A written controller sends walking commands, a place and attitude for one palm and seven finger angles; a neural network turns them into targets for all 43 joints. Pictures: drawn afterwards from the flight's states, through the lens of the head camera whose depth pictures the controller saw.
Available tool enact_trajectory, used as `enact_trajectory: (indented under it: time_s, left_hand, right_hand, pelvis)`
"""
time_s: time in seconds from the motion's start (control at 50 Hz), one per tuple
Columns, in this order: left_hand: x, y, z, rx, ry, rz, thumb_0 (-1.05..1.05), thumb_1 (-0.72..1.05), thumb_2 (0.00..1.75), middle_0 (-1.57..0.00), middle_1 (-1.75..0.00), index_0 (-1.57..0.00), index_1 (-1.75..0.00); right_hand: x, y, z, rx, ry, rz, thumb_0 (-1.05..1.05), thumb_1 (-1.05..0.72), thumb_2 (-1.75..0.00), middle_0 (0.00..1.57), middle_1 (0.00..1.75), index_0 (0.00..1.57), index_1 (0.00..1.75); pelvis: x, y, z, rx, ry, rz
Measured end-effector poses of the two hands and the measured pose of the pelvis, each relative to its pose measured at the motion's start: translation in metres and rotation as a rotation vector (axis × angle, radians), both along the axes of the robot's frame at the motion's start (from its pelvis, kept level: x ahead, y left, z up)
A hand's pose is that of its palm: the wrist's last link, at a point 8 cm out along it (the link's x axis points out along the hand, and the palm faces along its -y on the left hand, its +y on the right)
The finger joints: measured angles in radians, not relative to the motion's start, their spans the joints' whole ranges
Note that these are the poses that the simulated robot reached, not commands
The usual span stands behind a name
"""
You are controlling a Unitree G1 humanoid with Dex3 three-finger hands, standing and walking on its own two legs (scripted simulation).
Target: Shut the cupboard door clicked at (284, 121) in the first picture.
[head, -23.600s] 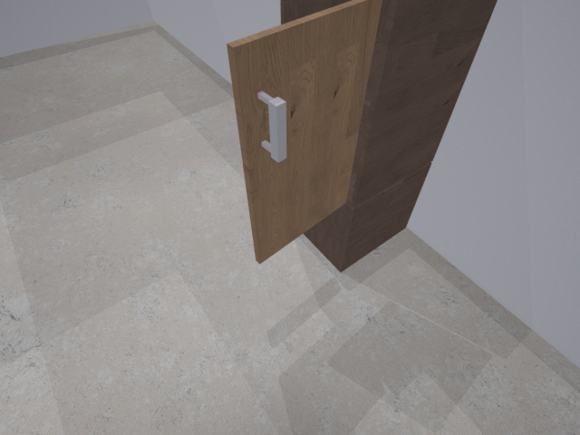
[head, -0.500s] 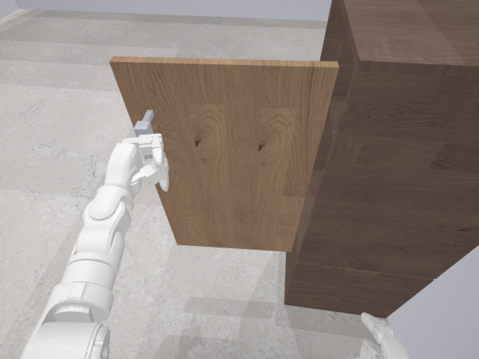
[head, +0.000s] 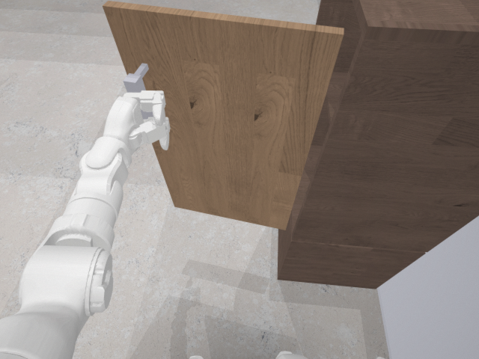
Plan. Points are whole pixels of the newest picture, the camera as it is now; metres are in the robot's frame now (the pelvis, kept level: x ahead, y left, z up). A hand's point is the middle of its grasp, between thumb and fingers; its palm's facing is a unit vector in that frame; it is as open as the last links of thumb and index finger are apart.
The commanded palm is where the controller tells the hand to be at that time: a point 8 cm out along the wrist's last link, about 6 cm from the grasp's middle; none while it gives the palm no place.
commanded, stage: push the door shut along its arc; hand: left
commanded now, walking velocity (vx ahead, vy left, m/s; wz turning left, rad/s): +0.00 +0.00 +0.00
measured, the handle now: (146, 100) +0.54 +0.15 +0.12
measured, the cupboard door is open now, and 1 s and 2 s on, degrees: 82 67 58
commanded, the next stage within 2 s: pull the fist back off the door in 1.04 s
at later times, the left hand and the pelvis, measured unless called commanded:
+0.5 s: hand (190, 104) +0.52 +0.07 +0.12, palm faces -0.39 -0.92 -0.01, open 3.1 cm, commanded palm +0.54 +0.11 +0.13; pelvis +0.01 +0.01 -0.01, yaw -1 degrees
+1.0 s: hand (203, 92) +0.55 +0.05 +0.13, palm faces -0.46 -0.89 -0.01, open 3.0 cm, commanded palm +0.59 +0.07 +0.13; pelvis +0.02 +0.00 -0.01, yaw -1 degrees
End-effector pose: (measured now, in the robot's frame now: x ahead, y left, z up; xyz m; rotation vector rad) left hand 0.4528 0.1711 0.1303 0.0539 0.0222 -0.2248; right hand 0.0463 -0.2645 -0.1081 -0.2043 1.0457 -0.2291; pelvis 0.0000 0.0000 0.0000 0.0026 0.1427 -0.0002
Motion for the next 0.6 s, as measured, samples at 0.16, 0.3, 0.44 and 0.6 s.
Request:
enact_trajectory:
  time_s: [0.16, 0.3, 0.44, 0.6]
  left_hand:
    - [0.023, -0.005, 0.0, -0.01, 0.011, -0.032, 0.01, 0.9, 0.9, -1.31, -1.5, -1.3, -1.5]
    - [0.043, -0.008, 0.0, -0.008, 0.027, -0.075, 0.01, 0.9, 0.9, -1.3, -1.5, -1.29, -1.5]
    - [0.063, -0.029, -0.003, -0.032, 0.049, -0.145, 0.01, 0.9, 0.9, -1.3, -1.5, -1.29, -1.5]
    - [0.089, -0.061, -0.005, -0.047, 0.058, -0.203, 0.01, 0.9, 0.91, -1.3, -1.5, -1.3, -1.5]
  right_hand:
    - [-0.026, 0.0, -0.002, -0.013, 0.063, -0.034, 0.01, -0.91, -0.9, 0.2, 0.3, 0.2, 0.3]
    - [-0.046, -0.001, -0.002, -0.031, 0.132, -0.054, 0.0, -0.91, -0.9, 0.2, 0.3, 0.2, 0.3]
    - [-0.058, -0.001, -0.001, -0.049, 0.182, -0.075, 0.0, -0.91, -0.9, 0.2, 0.3, 0.2, 0.3]
    - [-0.066, 0.003, -0.001, -0.046, 0.205, -0.121, 0.0, -0.91, -0.9, 0.2, 0.3, 0.2, 0.3]
  pelvis:
    - [-0.001, 0.002, -0.003, -0.004, 0.038, -0.007]
    - [0.001, 0.004, -0.007, -0.011, 0.075, -0.006]
    - [0.004, 0.006, -0.009, -0.016, 0.108, -0.01]
    - [0.011, 0.007, -0.011, -0.014, 0.142, -0.031]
